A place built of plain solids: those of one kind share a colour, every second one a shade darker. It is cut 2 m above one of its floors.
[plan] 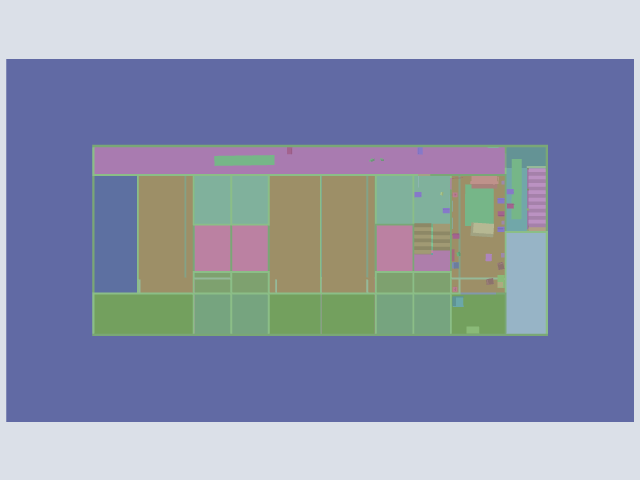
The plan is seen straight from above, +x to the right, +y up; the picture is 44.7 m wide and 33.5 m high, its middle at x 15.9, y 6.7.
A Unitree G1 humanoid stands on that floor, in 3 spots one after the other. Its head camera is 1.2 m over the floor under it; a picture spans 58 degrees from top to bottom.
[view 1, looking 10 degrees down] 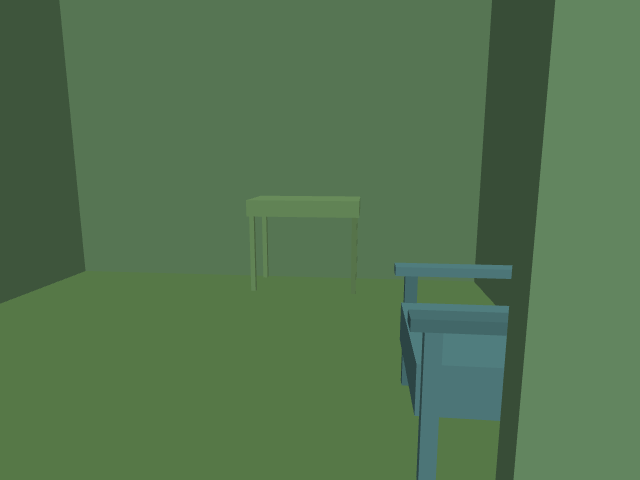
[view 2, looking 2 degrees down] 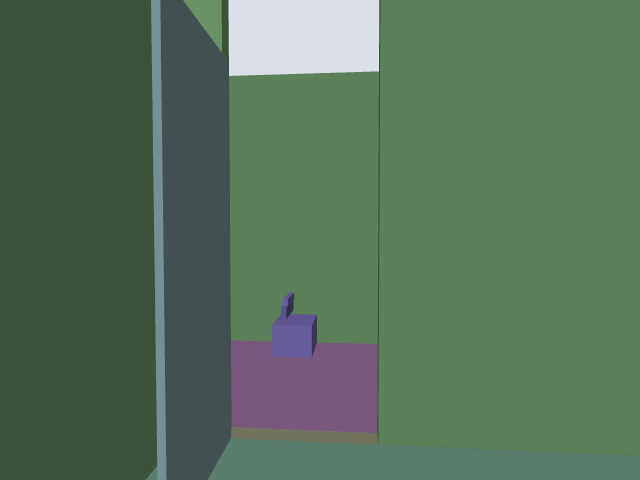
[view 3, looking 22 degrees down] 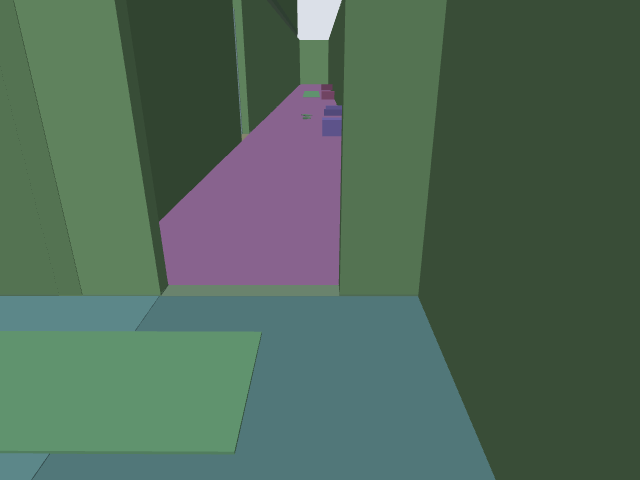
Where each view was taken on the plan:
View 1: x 26.07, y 4.03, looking -84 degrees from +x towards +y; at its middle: wall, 3.95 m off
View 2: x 23.48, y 8.82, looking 95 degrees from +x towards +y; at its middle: wall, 4.37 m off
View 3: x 31.05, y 12.63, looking -180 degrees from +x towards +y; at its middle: upper_floor_gallery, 3.20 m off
